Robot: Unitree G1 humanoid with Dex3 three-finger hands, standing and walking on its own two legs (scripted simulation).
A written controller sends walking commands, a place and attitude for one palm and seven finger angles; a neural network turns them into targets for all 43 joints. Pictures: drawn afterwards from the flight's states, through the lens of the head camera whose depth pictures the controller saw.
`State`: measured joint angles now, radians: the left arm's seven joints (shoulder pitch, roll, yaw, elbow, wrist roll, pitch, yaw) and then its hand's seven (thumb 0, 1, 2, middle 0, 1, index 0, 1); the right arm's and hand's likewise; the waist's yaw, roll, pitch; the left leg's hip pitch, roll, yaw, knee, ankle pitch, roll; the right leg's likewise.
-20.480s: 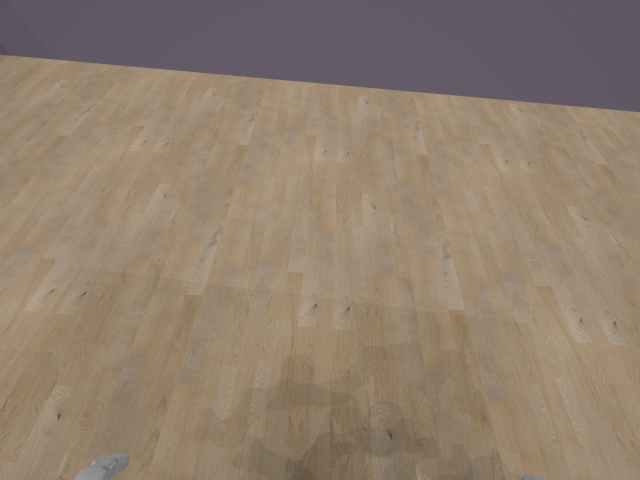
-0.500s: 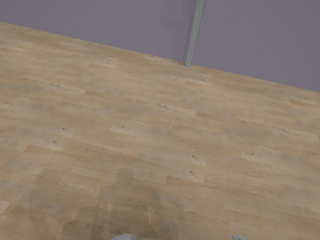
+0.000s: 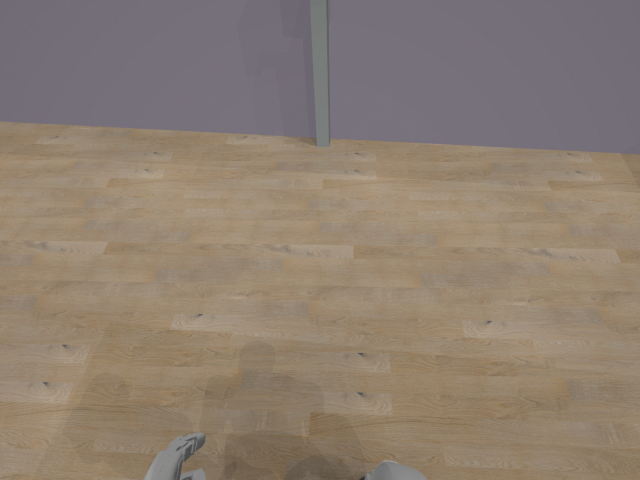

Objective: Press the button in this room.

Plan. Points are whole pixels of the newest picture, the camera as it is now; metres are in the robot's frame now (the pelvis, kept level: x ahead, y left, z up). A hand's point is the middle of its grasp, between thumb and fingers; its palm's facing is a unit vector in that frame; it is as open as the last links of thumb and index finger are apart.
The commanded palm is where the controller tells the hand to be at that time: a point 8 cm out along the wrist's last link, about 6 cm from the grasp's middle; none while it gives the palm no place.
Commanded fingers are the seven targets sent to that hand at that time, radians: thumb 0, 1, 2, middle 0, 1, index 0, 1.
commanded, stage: turn or walk to find it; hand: left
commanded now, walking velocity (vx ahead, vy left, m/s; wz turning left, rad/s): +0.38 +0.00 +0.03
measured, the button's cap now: out of the picture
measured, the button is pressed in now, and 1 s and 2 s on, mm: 0 0 0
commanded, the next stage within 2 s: stand and wait in 1.14 s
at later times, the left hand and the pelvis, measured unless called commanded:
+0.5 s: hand out of the picture +0.09 +0.16 -0.16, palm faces +0.18 -0.97 -0.14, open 7.3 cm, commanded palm none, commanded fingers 0.00 0.90 0.90 -0.20 -0.30 -0.20 -0.30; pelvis +0.21 +0.02 +0.01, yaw +3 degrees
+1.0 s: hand (234, 245) +0.55 +0.17 -0.14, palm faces -0.02 -0.97 -0.26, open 7.4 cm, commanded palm none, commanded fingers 0.00 0.90 0.90 -0.20 -0.30 -0.20 -0.30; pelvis +0.42 -0.02 +0.00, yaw -1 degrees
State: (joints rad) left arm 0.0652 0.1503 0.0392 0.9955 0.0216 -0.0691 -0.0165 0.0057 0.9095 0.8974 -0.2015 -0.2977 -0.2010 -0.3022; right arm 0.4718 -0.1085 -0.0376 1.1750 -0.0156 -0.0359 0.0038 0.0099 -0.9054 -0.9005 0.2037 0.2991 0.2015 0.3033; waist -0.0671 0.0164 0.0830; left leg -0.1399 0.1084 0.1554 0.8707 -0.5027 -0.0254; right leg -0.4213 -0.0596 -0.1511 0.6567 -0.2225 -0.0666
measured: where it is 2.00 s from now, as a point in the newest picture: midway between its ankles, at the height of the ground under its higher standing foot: (330, 336)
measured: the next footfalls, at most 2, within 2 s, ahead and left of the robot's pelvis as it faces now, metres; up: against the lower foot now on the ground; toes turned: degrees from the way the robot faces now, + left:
left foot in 0.52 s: +0.34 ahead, +0.14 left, +0.00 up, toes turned +13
right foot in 0.96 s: +0.53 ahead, -0.13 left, +0.00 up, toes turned -10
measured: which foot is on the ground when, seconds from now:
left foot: up 0.00-0.50, down 0.52-0.98, up 1.00-1.00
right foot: down 0.00-0.52, up 0.54-0.94, down 0.96-1.00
